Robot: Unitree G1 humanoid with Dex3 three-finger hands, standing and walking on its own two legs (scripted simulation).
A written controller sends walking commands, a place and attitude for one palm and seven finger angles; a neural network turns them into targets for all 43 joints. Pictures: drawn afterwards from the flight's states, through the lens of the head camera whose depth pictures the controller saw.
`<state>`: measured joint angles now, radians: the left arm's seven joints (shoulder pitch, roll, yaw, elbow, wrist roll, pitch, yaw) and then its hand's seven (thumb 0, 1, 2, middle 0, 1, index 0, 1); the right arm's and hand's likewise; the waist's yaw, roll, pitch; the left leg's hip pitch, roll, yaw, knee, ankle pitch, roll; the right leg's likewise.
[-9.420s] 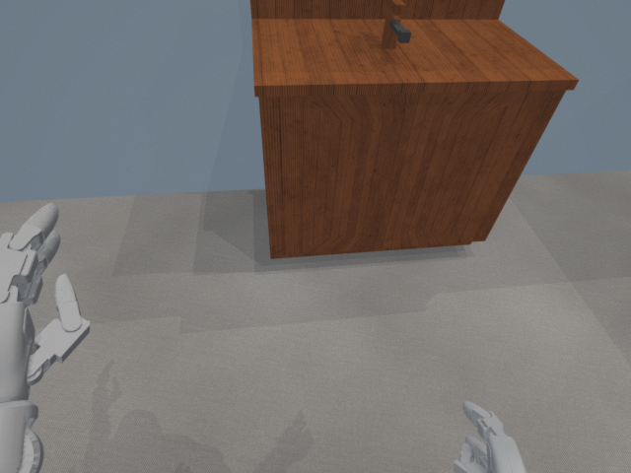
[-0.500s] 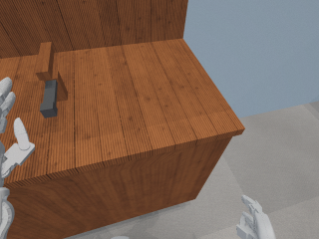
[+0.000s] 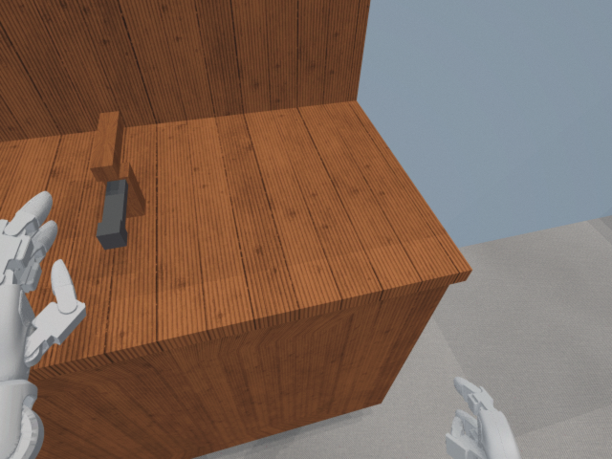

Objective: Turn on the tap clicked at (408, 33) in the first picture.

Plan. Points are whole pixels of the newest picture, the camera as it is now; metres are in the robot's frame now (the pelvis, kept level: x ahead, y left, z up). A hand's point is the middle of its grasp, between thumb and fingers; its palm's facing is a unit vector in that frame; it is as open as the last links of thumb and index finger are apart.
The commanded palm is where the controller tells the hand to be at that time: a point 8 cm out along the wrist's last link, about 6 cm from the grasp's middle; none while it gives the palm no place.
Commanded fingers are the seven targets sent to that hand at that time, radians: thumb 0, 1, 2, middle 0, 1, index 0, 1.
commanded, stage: come to a stop and stand still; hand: left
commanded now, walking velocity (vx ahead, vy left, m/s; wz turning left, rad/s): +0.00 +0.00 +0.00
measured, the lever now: (112, 234) +0.36 +0.29 +0.10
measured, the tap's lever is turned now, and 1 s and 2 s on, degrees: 0 0 0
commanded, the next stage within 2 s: look again from close up in 0.60 s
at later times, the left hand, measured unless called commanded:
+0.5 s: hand out of the picture +0.18 +0.31 +0.16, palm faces +0.45 -0.83 -0.32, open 7.4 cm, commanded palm +0.12 +0.33 +0.17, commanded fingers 0.00 0.90 0.90 -0.20 -0.30 -0.20 -0.30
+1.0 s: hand (19, 307) +0.22 +0.30 +0.15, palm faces +0.38 -0.85 -0.37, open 7.4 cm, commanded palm +0.15 +0.33 +0.17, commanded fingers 0.00 0.90 0.90 -0.20 -0.30 -0.20 -0.30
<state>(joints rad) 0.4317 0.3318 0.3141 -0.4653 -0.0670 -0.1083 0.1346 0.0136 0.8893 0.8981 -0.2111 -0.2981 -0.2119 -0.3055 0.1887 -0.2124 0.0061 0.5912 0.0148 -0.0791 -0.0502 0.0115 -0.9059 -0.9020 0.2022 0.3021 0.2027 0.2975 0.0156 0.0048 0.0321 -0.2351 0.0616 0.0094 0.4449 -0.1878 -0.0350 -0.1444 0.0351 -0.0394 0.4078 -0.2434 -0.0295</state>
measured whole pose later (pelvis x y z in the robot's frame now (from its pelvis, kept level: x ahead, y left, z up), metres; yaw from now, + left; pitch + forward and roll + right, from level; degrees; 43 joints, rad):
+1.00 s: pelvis -0.01 +0.05 +0.00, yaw +0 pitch -1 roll -2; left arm 0.41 0.36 0.35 -0.47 -0.03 -0.20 0.11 0.01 0.89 0.90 -0.21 -0.30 -0.21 -0.31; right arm 0.18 -0.19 0.01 0.58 0.02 -0.14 -0.02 0.01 -0.90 -0.90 0.20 0.30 0.20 0.30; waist 0.03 -0.03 0.08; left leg -0.26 0.00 0.04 0.46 -0.19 0.04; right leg -0.15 -0.02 0.00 0.38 -0.22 0.04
